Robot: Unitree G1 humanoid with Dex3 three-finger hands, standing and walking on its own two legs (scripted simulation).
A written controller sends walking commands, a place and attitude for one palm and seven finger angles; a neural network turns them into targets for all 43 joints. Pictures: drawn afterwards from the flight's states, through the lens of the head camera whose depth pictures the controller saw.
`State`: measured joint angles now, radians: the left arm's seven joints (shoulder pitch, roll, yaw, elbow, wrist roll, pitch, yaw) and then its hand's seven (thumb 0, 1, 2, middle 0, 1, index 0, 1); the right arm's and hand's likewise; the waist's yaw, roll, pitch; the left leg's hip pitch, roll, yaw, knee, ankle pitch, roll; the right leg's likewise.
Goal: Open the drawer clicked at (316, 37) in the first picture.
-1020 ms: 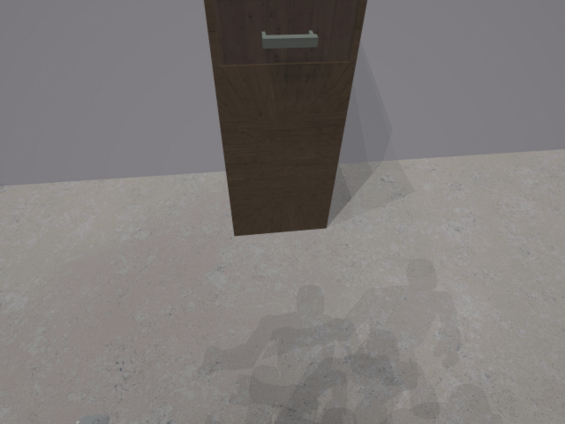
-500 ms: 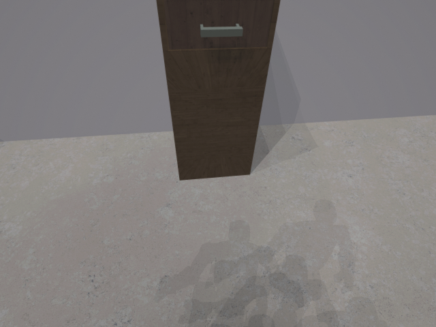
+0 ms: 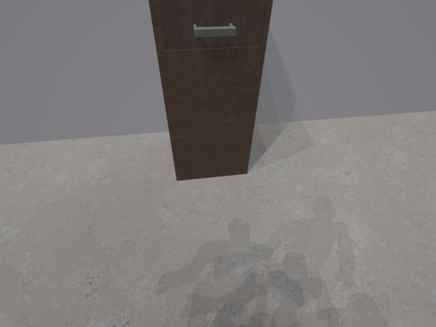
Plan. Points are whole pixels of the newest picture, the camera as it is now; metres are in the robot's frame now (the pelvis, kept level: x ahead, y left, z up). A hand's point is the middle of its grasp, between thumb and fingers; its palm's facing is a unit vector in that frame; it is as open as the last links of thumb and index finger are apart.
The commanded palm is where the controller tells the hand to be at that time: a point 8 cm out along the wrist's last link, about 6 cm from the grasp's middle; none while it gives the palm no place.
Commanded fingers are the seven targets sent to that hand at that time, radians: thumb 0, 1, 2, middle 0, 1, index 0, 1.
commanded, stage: look at it before walking up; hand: left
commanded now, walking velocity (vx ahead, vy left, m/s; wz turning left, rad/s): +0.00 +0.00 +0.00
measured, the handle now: (213, 28) +1.05 +0.08 +0.11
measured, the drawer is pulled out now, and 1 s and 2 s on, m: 0.00 0.00 0.00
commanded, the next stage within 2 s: walk to a spot facing it in 0.42 s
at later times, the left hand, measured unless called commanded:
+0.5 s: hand out of the picture +0.08 +0.25 -0.15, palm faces -0.02 -0.94 -0.34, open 7.4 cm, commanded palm none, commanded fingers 0.00 0.90 0.90 -0.20 -0.30 -0.20 -0.30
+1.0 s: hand out of the picture +0.06 +0.16 -0.18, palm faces -0.14 -0.95 -0.27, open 7.4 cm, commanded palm none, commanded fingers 0.00 0.90 0.90 -0.20 -0.30 -0.20 -0.30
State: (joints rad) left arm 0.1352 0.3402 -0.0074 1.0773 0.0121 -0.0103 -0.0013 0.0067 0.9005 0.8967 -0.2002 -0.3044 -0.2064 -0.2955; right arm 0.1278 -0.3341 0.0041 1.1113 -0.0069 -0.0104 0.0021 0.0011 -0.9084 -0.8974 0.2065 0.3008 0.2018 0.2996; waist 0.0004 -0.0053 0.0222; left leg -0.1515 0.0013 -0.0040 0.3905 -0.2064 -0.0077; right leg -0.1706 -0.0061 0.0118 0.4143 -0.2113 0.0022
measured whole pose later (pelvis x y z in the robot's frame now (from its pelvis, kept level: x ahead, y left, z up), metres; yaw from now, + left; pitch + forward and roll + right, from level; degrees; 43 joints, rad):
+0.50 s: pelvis +0.01 +0.00 +0.00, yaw +0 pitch -2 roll +0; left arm 0.14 0.35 -0.01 1.08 0.01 -0.01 0.00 0.01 0.90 0.90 -0.20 -0.30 -0.21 -0.30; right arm 0.11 -0.34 0.01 1.11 0.00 -0.01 0.00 0.00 -0.91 -0.90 0.21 0.30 0.20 0.30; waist 0.01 -0.01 0.03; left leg -0.13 0.00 -0.01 0.37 -0.21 -0.01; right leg -0.14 0.00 0.01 0.39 -0.21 0.00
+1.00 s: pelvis -0.02 -0.03 -0.02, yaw -12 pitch -1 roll +2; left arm 0.26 0.20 0.04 0.93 0.02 0.04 0.00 0.01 0.90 0.90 -0.20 -0.30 -0.21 -0.30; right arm 0.16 -0.23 -0.05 0.98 -0.01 0.06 -0.02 0.00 -0.91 -0.90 0.21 0.30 0.20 0.30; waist 0.03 0.03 0.09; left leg -0.43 0.05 0.02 1.06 -0.45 -0.04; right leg -0.34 0.05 0.00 0.68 -0.32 -0.07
